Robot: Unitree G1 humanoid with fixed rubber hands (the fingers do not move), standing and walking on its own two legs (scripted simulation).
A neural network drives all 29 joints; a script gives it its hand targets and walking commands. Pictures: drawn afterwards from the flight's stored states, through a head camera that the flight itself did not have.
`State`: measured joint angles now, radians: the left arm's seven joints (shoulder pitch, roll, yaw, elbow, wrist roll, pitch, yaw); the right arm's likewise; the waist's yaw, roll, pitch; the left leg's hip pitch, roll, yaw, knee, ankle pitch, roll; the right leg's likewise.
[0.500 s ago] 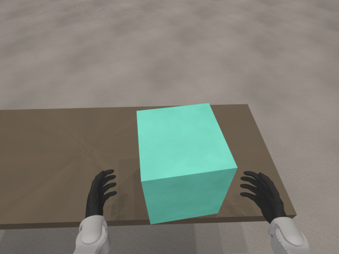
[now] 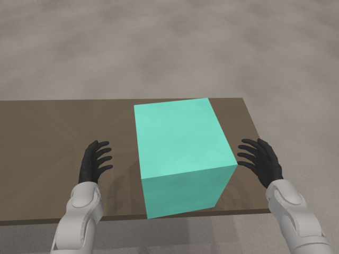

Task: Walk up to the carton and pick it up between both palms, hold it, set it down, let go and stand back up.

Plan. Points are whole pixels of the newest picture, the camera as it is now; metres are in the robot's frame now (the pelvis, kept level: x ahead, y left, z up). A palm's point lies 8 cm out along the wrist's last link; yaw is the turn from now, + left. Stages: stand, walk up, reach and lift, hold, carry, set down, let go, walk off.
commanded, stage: reach and lift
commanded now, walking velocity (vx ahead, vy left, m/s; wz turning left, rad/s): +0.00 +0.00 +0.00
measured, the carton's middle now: (176, 159) +0.37 +0.01 -0.02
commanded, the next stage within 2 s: none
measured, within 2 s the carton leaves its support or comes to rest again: neither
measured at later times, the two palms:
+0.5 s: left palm (84, 143) +0.33 +0.22 +0.10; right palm (269, 122) +0.39 -0.19 +0.13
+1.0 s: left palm (98, 149) +0.34 +0.21 +0.05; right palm (259, 140) +0.39 -0.19 +0.06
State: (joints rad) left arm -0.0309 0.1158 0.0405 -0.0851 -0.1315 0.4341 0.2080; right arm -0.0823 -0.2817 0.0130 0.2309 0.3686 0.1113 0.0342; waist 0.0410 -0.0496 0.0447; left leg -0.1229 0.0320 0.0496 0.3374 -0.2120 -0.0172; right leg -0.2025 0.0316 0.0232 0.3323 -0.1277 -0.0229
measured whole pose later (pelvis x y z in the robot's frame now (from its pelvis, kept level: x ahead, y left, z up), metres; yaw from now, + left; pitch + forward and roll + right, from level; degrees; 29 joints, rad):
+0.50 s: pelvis +0.01 -0.01 +0.00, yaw +0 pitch +3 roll +0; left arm -0.30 0.17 0.19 -0.14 -0.12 0.72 0.17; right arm -0.45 -0.43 0.09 0.30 0.49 0.28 0.00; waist 0.04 -0.08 0.01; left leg -0.19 0.06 0.04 0.36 -0.23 -0.04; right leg -0.26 0.06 0.02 0.34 -0.13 -0.04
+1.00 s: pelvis +0.01 +0.00 +0.00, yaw +1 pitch +5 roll -1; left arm -0.38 0.05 0.16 0.28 -0.07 0.42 0.13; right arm -0.47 -0.34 0.01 0.61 0.30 0.10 0.01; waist 0.06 0.00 -0.01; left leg -0.24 0.03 0.03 0.40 -0.24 -0.01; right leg -0.30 0.04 0.02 0.35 -0.14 -0.02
